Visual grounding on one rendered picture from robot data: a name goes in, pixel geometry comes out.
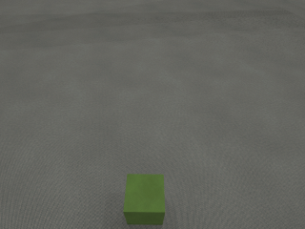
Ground carton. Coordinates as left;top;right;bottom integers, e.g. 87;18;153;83
123;174;166;225

